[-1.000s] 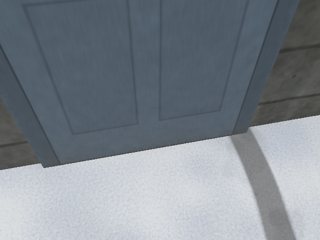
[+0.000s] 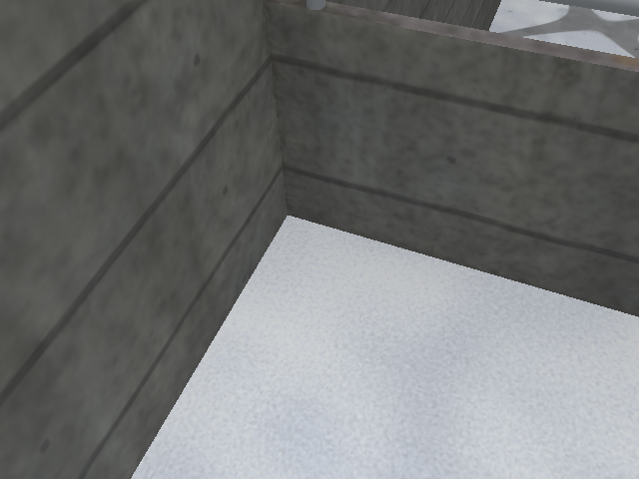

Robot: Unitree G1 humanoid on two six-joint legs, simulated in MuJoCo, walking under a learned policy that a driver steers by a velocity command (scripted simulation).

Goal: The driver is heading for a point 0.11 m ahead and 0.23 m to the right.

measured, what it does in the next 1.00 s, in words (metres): walks ahead: left foot, then right foot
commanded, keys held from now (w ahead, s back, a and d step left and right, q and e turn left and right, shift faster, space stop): w+e+shift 0.04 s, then shift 0.96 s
